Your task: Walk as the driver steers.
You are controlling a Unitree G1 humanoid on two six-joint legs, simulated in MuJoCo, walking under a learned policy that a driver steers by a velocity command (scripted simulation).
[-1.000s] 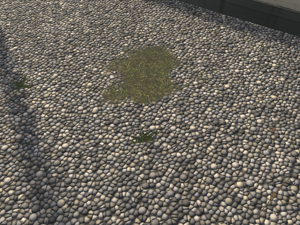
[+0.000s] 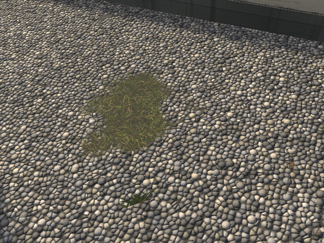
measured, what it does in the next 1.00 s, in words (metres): walks ahead: left foot, then right foot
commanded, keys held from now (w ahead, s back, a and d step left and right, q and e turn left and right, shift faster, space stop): e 0.18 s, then no key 0.40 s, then w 0.42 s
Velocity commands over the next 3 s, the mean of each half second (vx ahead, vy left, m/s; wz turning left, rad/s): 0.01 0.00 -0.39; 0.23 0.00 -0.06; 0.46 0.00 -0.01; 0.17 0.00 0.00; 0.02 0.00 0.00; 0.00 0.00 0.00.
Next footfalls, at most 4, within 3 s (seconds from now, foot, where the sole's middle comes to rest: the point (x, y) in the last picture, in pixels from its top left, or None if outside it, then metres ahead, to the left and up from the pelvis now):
0.40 left None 0.09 0.13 -0.77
0.70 right None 0.01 -0.11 -0.77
1.10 left None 0.31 0.11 -0.77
1.62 right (227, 212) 0.59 -0.17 -0.77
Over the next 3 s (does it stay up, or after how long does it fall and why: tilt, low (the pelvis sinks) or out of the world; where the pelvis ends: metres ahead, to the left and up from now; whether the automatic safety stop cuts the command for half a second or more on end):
stays up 0.58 -0.03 0.00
